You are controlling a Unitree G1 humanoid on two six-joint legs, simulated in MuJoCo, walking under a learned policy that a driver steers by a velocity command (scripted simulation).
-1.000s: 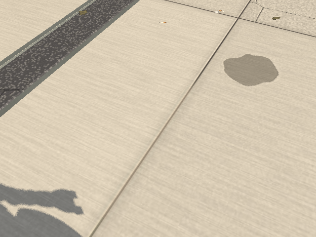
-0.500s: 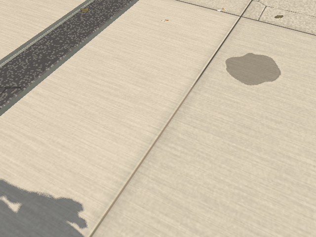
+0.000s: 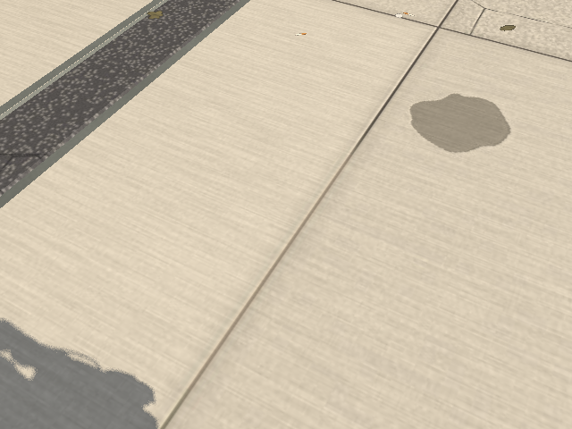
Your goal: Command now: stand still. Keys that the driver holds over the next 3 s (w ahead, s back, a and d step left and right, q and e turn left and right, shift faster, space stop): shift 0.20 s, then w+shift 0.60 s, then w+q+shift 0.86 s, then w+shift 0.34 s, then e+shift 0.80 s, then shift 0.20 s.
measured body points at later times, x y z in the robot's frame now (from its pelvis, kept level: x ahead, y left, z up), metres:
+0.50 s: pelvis +0.07 +0.04 -0.01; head +0.08 +0.05 +0.44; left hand +0.03 +0.29 -0.16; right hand +0.14 -0.23 -0.14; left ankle +0.06 +0.14 -0.74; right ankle -0.04 -0.12 -0.71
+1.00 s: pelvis +0.41 +0.00 -0.02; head +0.45 +0.00 +0.43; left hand +0.56 +0.26 -0.13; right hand +0.38 -0.25 -0.16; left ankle +0.19 +0.13 -0.62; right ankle +0.50 -0.08 -0.73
